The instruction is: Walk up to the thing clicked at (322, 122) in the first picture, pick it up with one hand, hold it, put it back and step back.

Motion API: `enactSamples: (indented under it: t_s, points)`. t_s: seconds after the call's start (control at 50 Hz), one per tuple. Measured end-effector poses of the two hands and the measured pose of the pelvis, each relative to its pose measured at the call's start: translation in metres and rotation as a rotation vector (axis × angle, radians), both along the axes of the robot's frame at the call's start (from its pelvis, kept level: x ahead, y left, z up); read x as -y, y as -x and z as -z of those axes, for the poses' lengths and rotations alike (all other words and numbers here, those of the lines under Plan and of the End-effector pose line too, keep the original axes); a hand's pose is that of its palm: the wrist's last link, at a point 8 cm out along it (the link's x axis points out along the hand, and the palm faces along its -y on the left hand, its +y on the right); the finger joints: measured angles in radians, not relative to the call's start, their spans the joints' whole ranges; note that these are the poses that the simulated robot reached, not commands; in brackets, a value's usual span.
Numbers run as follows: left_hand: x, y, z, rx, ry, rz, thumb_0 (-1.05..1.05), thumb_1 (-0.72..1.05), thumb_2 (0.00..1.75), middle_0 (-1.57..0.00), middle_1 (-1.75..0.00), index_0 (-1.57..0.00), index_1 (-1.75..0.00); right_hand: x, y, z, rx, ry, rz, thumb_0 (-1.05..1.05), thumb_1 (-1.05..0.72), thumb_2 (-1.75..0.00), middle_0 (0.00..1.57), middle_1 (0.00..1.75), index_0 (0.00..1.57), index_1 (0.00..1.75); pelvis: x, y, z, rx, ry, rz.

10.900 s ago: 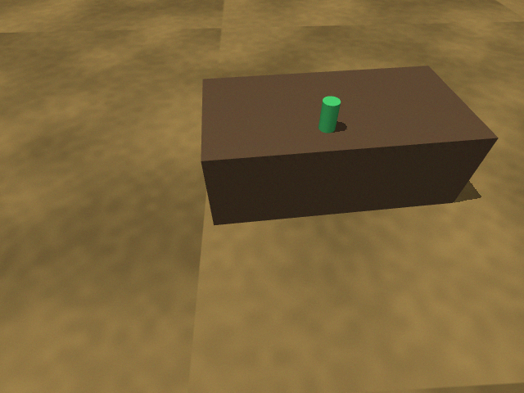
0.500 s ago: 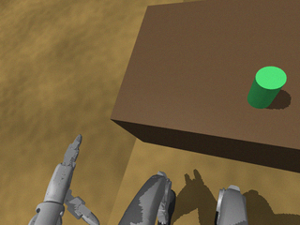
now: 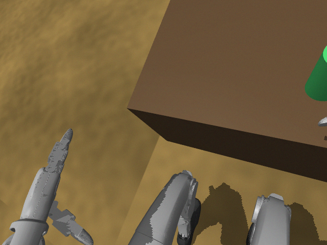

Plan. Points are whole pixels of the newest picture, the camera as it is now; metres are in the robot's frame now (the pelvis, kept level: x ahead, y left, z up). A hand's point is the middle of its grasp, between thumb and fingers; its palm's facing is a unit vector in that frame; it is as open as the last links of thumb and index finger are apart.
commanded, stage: close in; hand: right
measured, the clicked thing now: out of the picture +0.56 -0.21 -0.06
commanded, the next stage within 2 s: rest palm in 0.16 s
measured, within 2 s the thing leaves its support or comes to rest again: leaves its support in 1.50 s
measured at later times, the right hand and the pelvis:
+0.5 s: hand (325, 87) +0.52 -0.20 -0.06, palm faces +0.18 +0.98 +0.03, open 17.3 cm; pelvis -0.01 +0.01 -0.01, yaw -1 degrees
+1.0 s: hand out of the picture +0.54 -0.21 -0.05, palm faces +0.19 +0.98 -0.01, open 10.1 cm; pelvis -0.01 +0.01 -0.02, yaw -1 degrees
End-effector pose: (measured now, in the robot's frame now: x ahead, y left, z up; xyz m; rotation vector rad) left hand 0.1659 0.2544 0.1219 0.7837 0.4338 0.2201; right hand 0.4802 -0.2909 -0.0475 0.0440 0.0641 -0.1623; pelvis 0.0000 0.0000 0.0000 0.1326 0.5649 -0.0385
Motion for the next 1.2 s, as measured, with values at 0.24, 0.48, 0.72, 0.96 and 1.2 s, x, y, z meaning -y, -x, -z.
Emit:
enactSamples:
  t_s: [0.24, 0.48, 0.72, 0.96, 1.2]
  points:
    - [0.000, 0.001, -0.014, 0.063, -0.004, 0.041, -0.01, -0.52, 0.04, -0.05, -0.05, -0.06, -0.05, -0.025, -0.002, -0.001, -0.021, 0.000, 0.012, -0.02, 0.59, -0.02, 0.05, 0.05, 0.05, 0.05, -0.003, 0.005, 0.004, 0.011, 0.018, -0.007]
    - [0.002, 0.002, -0.016, 0.071, -0.035, 0.057, -0.01, -0.57, 0.08, -0.05, -0.04, -0.05, -0.06, -0.041, -0.007, 0.012, -0.009, 0.009, 0.009, -0.02, 0.53, -0.05, 0.07, 0.06, 0.07, 0.06, -0.006, 0.008, 0.013, 0.002, 0.022, -0.005]
    - [0.000, 0.002, -0.008, 0.051, -0.047, 0.056, -0.01, -0.55, 0.07, -0.06, -0.05, -0.06, -0.06, -0.033, -0.022, 0.012, -0.005, 0.037, 0.033, -0.01, 0.43, -0.12, 0.42, 0.26, 0.43, 0.27, -0.006, 0.009, 0.021, -0.012, 0.022, -0.007]
    - [0.003, 0.001, -0.006, 0.041, -0.020, 0.047, -0.01, -0.54, 0.07, -0.05, -0.05, -0.05, -0.06, -0.027, -0.029, 0.004, 0.009, 0.048, 0.036, -0.01, 0.28, -0.35, 0.77, 0.59, 0.86, 0.60, -0.006, 0.006, 0.021, -0.020, 0.023, -0.004]
    - [0.003, -0.004, -0.015, 0.060, -0.001, 0.068, -0.01, -0.54, 0.06, -0.05, -0.05, -0.05, -0.05, -0.030, -0.022, 0.003, -0.031, 0.033, 0.036, -0.01, 0.37, -0.80, 0.73, 0.82, 0.88, 0.87, -0.008, 0.004, 0.014, -0.006, 0.029, -0.003]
